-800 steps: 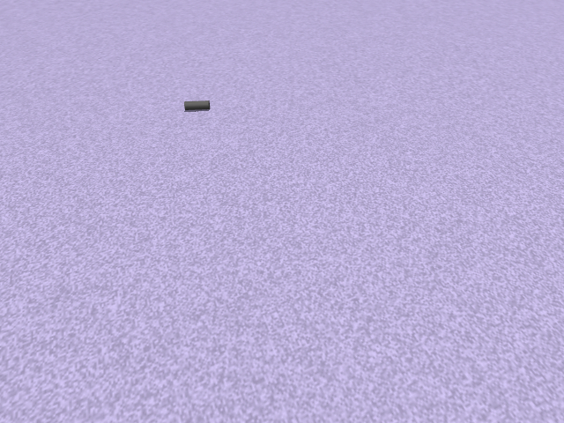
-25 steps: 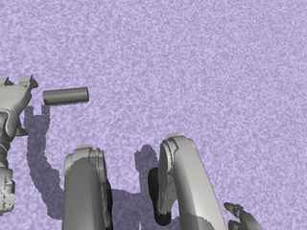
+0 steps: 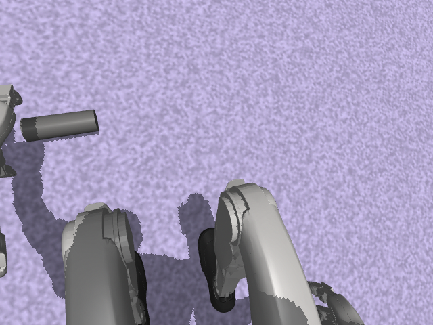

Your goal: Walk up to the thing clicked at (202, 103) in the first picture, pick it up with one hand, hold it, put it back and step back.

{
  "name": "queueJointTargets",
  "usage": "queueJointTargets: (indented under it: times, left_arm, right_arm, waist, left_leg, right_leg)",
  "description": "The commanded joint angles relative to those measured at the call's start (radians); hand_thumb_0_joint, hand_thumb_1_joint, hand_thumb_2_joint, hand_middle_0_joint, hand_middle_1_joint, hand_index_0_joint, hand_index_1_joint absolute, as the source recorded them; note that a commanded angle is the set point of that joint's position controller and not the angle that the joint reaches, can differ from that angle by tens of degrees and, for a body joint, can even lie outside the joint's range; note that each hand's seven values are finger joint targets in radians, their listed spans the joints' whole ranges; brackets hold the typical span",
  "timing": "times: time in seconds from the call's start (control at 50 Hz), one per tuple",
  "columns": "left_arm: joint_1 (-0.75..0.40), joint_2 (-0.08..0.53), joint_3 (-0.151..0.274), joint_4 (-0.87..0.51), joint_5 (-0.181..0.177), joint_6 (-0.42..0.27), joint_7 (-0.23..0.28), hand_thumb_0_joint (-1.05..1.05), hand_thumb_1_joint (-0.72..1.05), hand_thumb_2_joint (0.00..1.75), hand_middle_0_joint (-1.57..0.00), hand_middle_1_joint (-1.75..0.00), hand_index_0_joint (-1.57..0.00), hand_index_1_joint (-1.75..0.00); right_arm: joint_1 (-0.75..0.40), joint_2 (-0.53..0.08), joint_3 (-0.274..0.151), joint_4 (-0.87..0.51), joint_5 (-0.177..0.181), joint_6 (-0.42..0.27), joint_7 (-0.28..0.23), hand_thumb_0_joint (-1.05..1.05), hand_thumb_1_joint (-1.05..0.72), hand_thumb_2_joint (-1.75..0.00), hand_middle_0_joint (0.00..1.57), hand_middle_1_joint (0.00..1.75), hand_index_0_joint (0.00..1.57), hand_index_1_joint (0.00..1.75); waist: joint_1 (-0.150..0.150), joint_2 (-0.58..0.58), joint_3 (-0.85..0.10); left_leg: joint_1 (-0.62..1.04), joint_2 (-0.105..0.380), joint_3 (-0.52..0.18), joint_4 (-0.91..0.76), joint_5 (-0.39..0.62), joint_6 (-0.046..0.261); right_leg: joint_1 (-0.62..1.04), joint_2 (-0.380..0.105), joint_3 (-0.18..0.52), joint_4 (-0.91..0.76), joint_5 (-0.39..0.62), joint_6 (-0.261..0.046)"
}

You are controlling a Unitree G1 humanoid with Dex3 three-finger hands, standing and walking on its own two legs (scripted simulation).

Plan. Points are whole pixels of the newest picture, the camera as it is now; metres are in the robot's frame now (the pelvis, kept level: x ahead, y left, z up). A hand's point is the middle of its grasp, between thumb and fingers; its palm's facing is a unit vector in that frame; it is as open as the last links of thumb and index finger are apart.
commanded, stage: rise first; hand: left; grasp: from above
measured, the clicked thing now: (62, 125) +0.52 +0.25 -0.32
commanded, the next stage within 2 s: none
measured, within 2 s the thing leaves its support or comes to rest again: neither
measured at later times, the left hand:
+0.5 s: hand (7, 138) +0.46 +0.31 -0.20, palm faces -0.46 -0.06 -0.89, open 14.2 cm
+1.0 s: hand (18, 131) +0.47 +0.30 -0.20, palm faces -0.47 -0.05 -0.88, open 14.1 cm
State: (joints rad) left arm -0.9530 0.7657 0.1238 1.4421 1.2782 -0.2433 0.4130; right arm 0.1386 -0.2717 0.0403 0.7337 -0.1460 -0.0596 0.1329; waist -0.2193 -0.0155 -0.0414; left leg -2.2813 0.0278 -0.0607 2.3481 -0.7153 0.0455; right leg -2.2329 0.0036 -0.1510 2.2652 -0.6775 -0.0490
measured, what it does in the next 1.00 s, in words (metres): stands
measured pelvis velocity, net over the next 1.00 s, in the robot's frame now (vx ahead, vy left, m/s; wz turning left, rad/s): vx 0.00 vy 0.00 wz -0.03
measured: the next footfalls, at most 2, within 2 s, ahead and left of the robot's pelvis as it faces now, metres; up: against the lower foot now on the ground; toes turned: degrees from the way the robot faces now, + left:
none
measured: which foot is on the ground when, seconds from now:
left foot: down 0.00-1.00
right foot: down 0.00-1.00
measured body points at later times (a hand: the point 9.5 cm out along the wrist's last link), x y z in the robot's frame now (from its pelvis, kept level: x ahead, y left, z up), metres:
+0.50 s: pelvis +0.00 +0.00 -0.01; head +0.26 +0.08 +0.35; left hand +0.48 +0.31 -0.15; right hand +0.05 -0.27 -0.11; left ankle +0.07 +0.11 -0.32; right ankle +0.09 -0.10 -0.32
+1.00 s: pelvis +0.00 +0.00 -0.02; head +0.26 +0.07 +0.34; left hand +0.49 +0.30 -0.15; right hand +0.03 -0.27 -0.12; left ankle +0.07 +0.11 -0.32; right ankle +0.09 -0.10 -0.32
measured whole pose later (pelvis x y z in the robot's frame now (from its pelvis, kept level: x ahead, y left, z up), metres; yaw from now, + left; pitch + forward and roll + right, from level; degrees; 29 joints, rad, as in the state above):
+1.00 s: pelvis +0.00 +0.00 -0.02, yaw -2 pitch +35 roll -9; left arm -1.01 0.81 0.08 1.48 1.26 -0.22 0.39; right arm 0.17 -0.29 0.11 0.71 -0.14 -0.07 0.15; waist -0.27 -0.02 -0.01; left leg -2.33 0.03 -0.08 2.42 -0.71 0.05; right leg -2.27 0.01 -0.18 2.31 -0.67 -0.04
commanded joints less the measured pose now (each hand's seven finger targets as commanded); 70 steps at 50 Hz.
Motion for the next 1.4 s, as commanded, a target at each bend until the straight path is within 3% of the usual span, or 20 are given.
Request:
queueJointTargets:
  times: [0.0,0.08,0.1,0.12,0.3,0.34,0.38,0.4,0.48,0.52,0.54,0.6,0.68,0.74,0.78,1.02,1.22,1.3,1.32,1.38]
  left_arm:
    - [-0.269,0.302,0.05,-0.169,-0.033,0.003,0.024,0.0,-0.53,0.98,-0.07,-1.02,-0.08,-1.01]
    - [-0.246,0.303,0.052,-0.148,-0.026,-0.005,0.015,0.0,-0.54,0.99,-0.07,-1.02,-0.08,-1.01]
    - [-0.205,0.257,0.019,-0.089,-0.029,0.002,0.011,0.0,-0.54,0.99,-0.08,-1.0,-0.08,-1.0]
    - [-0.253,0.283,0.035,-0.149,-0.039,-0.007,0.012,0.0,-0.54,0.99,-0.07,-1.01,-0.08,-1.0]
    - [-0.302,0.299,0.025,-0.164,-0.034,-0.015,0.031,0.0,-0.56,1.01,-0.07,-1.0,-0.07,-1.0]
    - [-0.286,0.283,0.018,-0.128,-0.021,-0.015,0.039,0.0,-0.57,1.02,-0.07,-0.98,-0.07,-0.99]
    - [-0.272,0.292,0.022,-0.118,-0.019,-0.009,0.046,0.0,-0.57,1.02,-0.07,-1.0,-0.06,-1.0]
    - [-0.286,0.295,0.025,-0.118,-0.019,-0.005,0.049,0.0,-0.56,1.02,-0.07,-0.99,-0.07,-0.99]
    - [-0.318,0.299,0.018,-0.143,-0.023,0.013,0.053,0.0,-0.56,1.01,-0.07,-1.01,-0.07,-1.0]
    - [-0.323,0.289,0.013,-0.131,-0.028,0.018,0.05,0.0,-0.54,1.0,-0.07,-1.01,-0.07,-1.0]
    - [-0.316,0.295,0.008,-0.115,-0.024,0.022,0.046,0.0,-0.61,1.08,-0.09,-0.95,-0.05,-0.99]
    - [-0.335,0.286,0.001,-0.11,-0.025,0.028,0.039,0.0,-0.57,1.02,-0.08,-0.98,-0.07,-0.99]
    - [-0.333,0.269,-0.015,-0.108,-0.039,0.032,0.034,0.0,-0.55,1.0,-0.09,-1.0,-0.08,-1.0]
    - [-0.318,0.286,-0.006,-0.098,-0.036,0.036,0.031,0.0,-0.55,1.0,-0.08,-1.0,-0.08,-1.0]
    - [-0.349,0.279,-0.013,-0.108,-0.031,0.036,0.023,0.0,-0.55,1.0,-0.08,-1.0,-0.08,-1.0]
    - [-0.351,0.312,-0.003,-0.071,-0.033,0.029,0.027,0.0,-0.54,1.0,-0.09,-0.99,-0.09,-1.0]
    - [-0.379,0.311,-0.016,-0.049,-0.024,0.032,0.041,0.0,-0.54,1.0,-0.09,-1.0,-0.08,-1.01]
    - [-0.388,0.307,-0.021,-0.044,-0.014,0.036,0.037,0.0,-0.54,1.0,-0.09,-0.99,-0.08,-0.99]
    - [-0.392,0.32,-0.016,-0.049,-0.019,0.034,0.039,0.0,-0.53,1.0,-0.09,-0.99,-0.09,-1.0]
    - [-0.403,0.328,-0.01,-0.065,-0.018,0.035,0.039,0.0,-0.54,1.0,-0.09,-1.0,-0.08,-1.0]
  right_arm:
    - [0.237,-0.235,-0.072,-0.005,0.005,0.0,-0.013,0.0,-0.91,-0.9,0.2,0.3,0.2,0.3]
    - [0.242,-0.238,-0.064,-0.014,0.001,0.008,-0.008,0.0,-0.91,-0.9,0.2,0.3,0.2,0.3]
    - [0.233,-0.235,-0.056,-0.011,0.004,0.009,-0.007,0.0,-0.91,-0.9,0.2,0.3,0.2,0.3]
    - [0.231,-0.239,-0.06,-0.012,0.005,0.008,-0.007,0.0,-0.91,-0.9,0.2,0.3,0.2,0.3]
    - [0.237,-0.259,-0.051,-0.011,0.003,0.003,-0.004,0.0,-0.91,-0.9,0.2,0.3,0.2,0.3]
    - [0.241,-0.257,-0.042,-0.012,-0.001,0.001,-0.004,0.0,-0.91,-0.9,0.2,0.3,0.2,0.3]
    - [0.233,-0.257,-0.04,-0.012,0.001,0.0,-0.004,0.0,-0.91,-0.9,0.2,0.3,0.2,0.3]
    - [0.241,-0.262,-0.041,-0.011,0.001,-0.002,-0.003,0.0,-0.91,-0.9,0.2,0.3,0.2,0.3]
    - [0.231,-0.264,-0.039,-0.011,0.004,-0.004,-0.003,0.0,-0.91,-0.9,0.2,0.3,0.2,0.3]
    - [0.233,-0.266,-0.038,-0.017,0.005,-0.002,-0.002,0.0,-0.91,-0.9,0.2,0.3,0.2,0.3]
    - [0.229,-0.268,-0.037,-0.018,0.006,-0.004,-0.001,0.0,-0.91,-0.91,0.2,0.3,0.2,0.3]
    - [0.241,-0.266,-0.033,-0.019,0.005,-0.007,0.0,0.0,-0.91,-0.9,0.2,0.3,0.2,0.3]
    - [0.238,-0.264,-0.026,-0.02,0.008,-0.01,-0.002,0.0,-0.91,-0.9,0.2,0.3,0.2,0.3]
    - [0.239,-0.266,-0.029,-0.021,0.013,-0.009,-0.002,0.0,-0.91,-0.9,0.2,0.3,0.2,0.3]
    - [0.252,-0.271,-0.026,-0.02,0.011,-0.01,0.001,0.0,-0.91,-0.9,0.2,0.3,0.2,0.3]
    - [0.26,-0.272,-0.003,-0.028,0.006,-0.012,0.007,0.0,-0.91,-0.9,0.2,0.3,0.2,0.3]
    - [0.252,-0.278,0.011,-0.026,0.001,-0.02,0.007,0.0,-0.91,-0.9,0.2,0.3,0.2,0.3]
    - [0.265,-0.294,0.007,-0.026,-0.001,-0.028,0.011,0.0,-0.9,-0.9,0.2,0.3,0.2,0.3]
    - [0.256,-0.293,0.009,-0.03,0.001,-0.027,0.011,0.0,-0.9,-0.9,0.2,0.3,0.2,0.3]
    - [0.263,-0.294,0.014,-0.038,-0.003,-0.031,0.016,0.0,-0.9,-0.9,0.2,0.3,0.2,0.3]
  waist:
    - [0.006,0.266,-0.748]
    - [-0.005,0.258,-0.716]
    - [-0.002,0.249,-0.683]
    - [-0.006,0.267,-0.695]
    - [-0.023,0.308,-0.685]
    - [-0.034,0.309,-0.667]
    - [-0.019,0.309,-0.678]
    - [-0.03,0.31,-0.675]
    - [-0.018,0.353,-0.708]
    - [-0.034,0.35,-0.7]
    - [-0.031,0.348,-0.682]
    - [-0.05,0.32,-0.656]
    - [-0.047,0.321,-0.673]
    - [-0.032,0.345,-0.677]
    - [-0.06,0.347,-0.666]
    - [-0.068,0.293,-0.66]
    - [-0.079,0.346,-0.648]
    - [-0.098,0.382,-0.624]
    - [-0.088,0.387,-0.631]
    - [-0.102,0.364,-0.624]
  left_leg:
    - [0.524,-0.034,0.003,-0.216,0.271,0.001]
    - [0.489,-0.034,0.004,-0.206,0.275,0.003]
    - [0.49,-0.035,-0.001,-0.213,0.25,0.001]
    - [0.495,-0.031,-0.007,-0.21,0.25,0.0]
    - [0.52,-0.023,-0.021,-0.202,0.239,-0.006]
    - [0.498,-0.025,-0.022,-0.201,0.23,-0.009]
    - [0.503,-0.024,-0.015,-0.195,0.238,-0.006]
    - [0.505,-0.024,-0.018,-0.195,0.24,-0.007]
    - [0.54,-0.02,-0.022,-0.199,0.269,-0.013]
    - [0.533,-0.021,-0.03,-0.2,0.264,-0.014]
    - [0.513,-0.022,-0.026,-0.196,0.248,-0.011]
    - [0.48,-0.023,-0.025,-0.192,0.219,-0.007]
    - [0.473,-0.024,-0.02,-0.188,0.216,-0.006]
    - [0.508,-0.023,-0.029,-0.198,0.236,-0.016]
    - [0.506,-0.021,-0.032,-0.186,0.256,-0.015]
    - [0.408,-0.029,-0.003,-0.151,0.228,0.003]
    - [0.437,-0.024,-0.018,-0.159,0.225,-0.008]
    - [0.482,-0.019,-0.043,-0.173,0.238,-0.019]
    - [0.476,-0.018,-0.046,-0.177,0.226,-0.019]
    - [0.464,-0.019,-0.035,-0.155,0.233,-0.012]
  right_leg:
    - [0.396,0.033,0.024,-0.23,0.272,0.017]
    - [0.411,0.037,0.019,-0.229,0.283,0.017]
    - [0.377,0.037,0.019,-0.228,0.253,0.014]
    - [0.362,0.038,0.014,-0.22,0.251,0.013]
    - [0.315,0.044,0.0,-0.201,0.244,0.009]
    - [0.319,0.044,-0.004,-0.194,0.24,0.009]
    - [0.326,0.048,-0.001,-0.195,0.248,0.009]
    - [0.32,0.045,-0.003,-0.193,0.25,0.01]
    - [0.305,0.046,-0.006,-0.174,0.274,0.005]
    - [0.299,0.044,-0.01,-0.17,0.268,0.006]
    - [0.296,0.044,-0.008,-0.172,0.26,0.005]
    - [0.303,0.042,-0.01,-0.18,0.242,0.008]
    - [0.316,0.046,-0.009,-0.182,0.242,0.008]
    - [0.294,0.042,-0.012,-0.166,0.249,0.003]
    - [0.291,0.041,-0.014,-0.161,0.27,0.006]
    - [0.371,0.051,-0.005,-0.187,0.263,0.016]
    - [0.331,0.053,-0.02,-0.167,0.256,0.009]
    - [0.277,0.046,-0.033,-0.147,0.262,0.005]
    - [0.272,0.048,-0.036,-0.145,0.251,0.003]
    - [0.289,0.048,-0.031,-0.15,0.264,0.007]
